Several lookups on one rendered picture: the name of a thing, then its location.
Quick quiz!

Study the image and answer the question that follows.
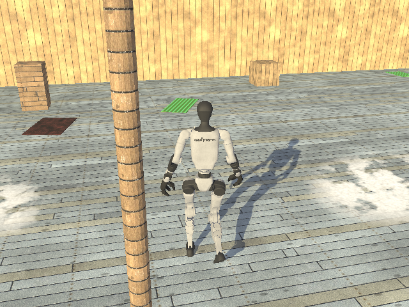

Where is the left robot foot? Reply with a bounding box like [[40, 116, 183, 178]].
[[186, 241, 195, 257]]

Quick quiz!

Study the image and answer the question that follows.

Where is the right robot upper arm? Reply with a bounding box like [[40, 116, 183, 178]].
[[218, 129, 236, 164]]

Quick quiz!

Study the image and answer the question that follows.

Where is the left robot upper arm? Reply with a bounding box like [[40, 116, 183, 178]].
[[172, 129, 192, 164]]

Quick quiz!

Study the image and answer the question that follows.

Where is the robot right forearm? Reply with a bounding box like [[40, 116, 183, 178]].
[[230, 154, 242, 177]]

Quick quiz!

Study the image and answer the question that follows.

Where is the left robot hand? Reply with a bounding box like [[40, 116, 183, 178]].
[[160, 180, 175, 196]]

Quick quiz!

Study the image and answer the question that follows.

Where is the right robot hand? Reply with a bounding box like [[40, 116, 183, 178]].
[[228, 174, 243, 186]]

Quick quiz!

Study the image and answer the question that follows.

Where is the robot left forearm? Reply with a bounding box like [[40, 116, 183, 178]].
[[163, 154, 178, 182]]

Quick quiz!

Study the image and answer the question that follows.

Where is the humanoid robot torso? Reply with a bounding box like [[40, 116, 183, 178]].
[[190, 126, 220, 192]]

